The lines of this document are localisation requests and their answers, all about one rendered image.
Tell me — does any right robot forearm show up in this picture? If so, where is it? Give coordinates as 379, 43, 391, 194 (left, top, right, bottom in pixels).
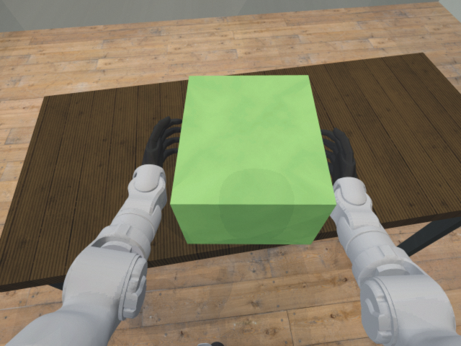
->
330, 177, 456, 331

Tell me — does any right robot upper arm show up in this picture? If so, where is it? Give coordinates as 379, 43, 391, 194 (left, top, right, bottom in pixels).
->
360, 275, 461, 346

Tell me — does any carton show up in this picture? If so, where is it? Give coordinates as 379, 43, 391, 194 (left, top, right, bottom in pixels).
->
170, 75, 336, 244

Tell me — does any robot right hand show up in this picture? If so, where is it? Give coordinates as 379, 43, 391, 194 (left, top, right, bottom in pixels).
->
321, 128, 357, 184

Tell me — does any left robot upper arm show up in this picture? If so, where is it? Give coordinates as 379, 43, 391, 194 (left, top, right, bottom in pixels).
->
5, 247, 148, 346

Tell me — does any robot left hand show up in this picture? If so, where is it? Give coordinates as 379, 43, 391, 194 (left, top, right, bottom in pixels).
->
141, 116, 182, 168

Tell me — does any table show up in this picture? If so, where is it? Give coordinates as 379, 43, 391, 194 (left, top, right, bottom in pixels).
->
0, 53, 461, 293

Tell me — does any left robot forearm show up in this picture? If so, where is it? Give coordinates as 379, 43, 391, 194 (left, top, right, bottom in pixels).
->
62, 164, 167, 302

